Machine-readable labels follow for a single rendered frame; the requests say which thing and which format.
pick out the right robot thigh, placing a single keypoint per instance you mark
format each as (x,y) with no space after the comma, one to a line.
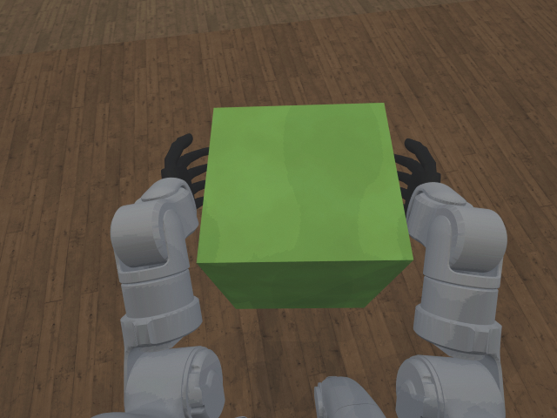
(343,397)

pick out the robot left forearm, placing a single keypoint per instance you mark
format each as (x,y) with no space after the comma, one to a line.
(148,239)

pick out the carton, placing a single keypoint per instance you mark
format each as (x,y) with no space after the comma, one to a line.
(302,206)

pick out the right robot upper arm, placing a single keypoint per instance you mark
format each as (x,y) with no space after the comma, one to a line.
(446,387)

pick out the robot left hand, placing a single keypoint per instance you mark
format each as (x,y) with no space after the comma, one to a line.
(175,166)

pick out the robot right hand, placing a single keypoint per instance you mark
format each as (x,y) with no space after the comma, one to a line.
(423,171)

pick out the robot right forearm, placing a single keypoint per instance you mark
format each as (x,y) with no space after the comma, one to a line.
(465,246)

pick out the left robot upper arm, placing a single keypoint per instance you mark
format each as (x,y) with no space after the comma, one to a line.
(184,382)

